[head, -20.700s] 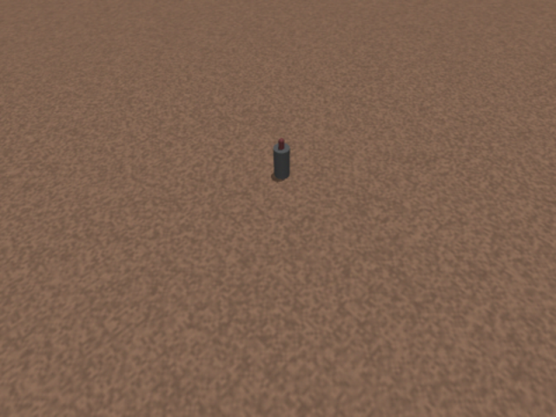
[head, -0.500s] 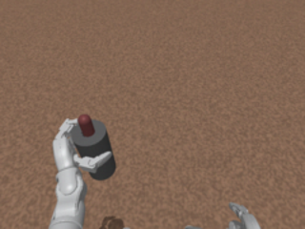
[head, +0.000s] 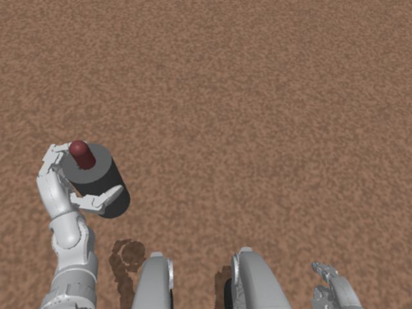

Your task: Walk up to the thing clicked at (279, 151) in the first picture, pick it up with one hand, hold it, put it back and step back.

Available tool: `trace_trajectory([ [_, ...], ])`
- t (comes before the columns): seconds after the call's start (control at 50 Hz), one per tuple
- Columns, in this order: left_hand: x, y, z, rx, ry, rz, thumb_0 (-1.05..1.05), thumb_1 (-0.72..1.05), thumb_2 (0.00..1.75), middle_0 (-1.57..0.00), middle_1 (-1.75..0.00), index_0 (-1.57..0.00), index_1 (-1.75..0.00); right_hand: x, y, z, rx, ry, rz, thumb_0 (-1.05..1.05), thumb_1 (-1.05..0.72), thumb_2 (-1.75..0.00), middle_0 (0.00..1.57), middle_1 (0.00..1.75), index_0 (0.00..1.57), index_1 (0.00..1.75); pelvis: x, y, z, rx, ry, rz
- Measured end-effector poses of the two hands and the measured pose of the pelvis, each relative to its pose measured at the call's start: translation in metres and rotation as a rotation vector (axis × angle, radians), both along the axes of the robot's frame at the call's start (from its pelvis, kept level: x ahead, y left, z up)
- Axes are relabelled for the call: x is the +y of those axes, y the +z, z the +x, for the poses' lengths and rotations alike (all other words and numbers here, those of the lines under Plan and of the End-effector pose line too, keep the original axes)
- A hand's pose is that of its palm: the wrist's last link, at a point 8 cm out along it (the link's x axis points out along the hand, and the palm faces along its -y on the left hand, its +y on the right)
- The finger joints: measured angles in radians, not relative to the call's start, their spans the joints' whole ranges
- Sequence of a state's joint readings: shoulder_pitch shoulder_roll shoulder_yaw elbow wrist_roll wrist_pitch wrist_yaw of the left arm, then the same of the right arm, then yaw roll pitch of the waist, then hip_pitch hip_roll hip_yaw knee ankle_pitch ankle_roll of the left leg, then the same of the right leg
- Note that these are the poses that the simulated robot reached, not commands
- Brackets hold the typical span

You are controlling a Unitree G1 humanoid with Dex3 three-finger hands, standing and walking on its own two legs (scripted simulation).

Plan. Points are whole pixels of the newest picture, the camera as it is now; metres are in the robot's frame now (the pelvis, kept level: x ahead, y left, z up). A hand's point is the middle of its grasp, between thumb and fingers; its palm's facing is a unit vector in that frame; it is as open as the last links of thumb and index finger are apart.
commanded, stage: crouch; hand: left
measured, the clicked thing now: (97, 178) +0.37 +0.21 -0.03
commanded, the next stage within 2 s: lower in 1.40 s
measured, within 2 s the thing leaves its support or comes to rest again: neither
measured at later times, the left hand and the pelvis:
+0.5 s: hand (102, 204) +0.38 +0.27 -0.24, palm faces +0.45 -0.89 -0.06, open 11.6 cm; pelvis -0.05 +0.01 -0.20, yaw -3 degrees
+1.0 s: hand (106, 211) +0.39 +0.29 -0.35, palm faces +0.45 -0.89 -0.05, open 11.6 cm; pelvis -0.07 +0.02 -0.29, yaw -5 degrees
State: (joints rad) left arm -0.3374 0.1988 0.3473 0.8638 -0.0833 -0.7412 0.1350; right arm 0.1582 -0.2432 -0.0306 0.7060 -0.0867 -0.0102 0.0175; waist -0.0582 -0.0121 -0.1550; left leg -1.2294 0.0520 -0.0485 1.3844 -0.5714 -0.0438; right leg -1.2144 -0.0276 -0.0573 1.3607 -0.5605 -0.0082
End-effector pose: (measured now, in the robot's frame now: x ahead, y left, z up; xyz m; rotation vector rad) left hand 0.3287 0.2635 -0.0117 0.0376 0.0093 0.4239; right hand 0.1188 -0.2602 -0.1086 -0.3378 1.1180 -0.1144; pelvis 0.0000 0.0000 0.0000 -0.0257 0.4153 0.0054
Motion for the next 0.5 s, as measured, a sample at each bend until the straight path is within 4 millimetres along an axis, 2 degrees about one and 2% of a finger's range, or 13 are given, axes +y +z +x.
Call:
trace_trajectory([
  [0.18, 0.018, -0.085, 0.017, -0.009, 0.021, 0.006, 0.03, -0.61, 0.98, -0.74, -1.04, -0.69, -1.00, 0.008, -0.086, -0.017, 0.067, 0.008, 0.023, 0.01, -0.90, -0.90, 0.20, 0.30, 0.20, 0.30, 0.006, -0.077, -0.016, 0.113, -0.014, -0.013],
  [0.32, 0.031, -0.151, 0.012, 0.019, 0.038, 0.005, 0.03, -0.61, 0.98, -0.73, -1.04, -0.69, -1.01, 0.012, -0.140, -0.034, 0.113, 0.026, 0.037, 0.00, -0.90, -0.90, 0.20, 0.30, 0.20, 0.30, 0.010, -0.128, -0.030, 0.158, -0.020, -0.021],
  [0.5, 0.046, -0.229, 0.010, 0.020, 0.047, 0.011, 0.03, -0.61, 0.99, -0.73, -1.05, -0.68, -1.01, 0.004, -0.204, -0.061, 0.179, 0.048, -0.008, 0.00, -0.91, -0.90, 0.20, 0.30, 0.20, 0.30, 0.010, -0.196, -0.049, 0.158, -0.025, -0.033],
])
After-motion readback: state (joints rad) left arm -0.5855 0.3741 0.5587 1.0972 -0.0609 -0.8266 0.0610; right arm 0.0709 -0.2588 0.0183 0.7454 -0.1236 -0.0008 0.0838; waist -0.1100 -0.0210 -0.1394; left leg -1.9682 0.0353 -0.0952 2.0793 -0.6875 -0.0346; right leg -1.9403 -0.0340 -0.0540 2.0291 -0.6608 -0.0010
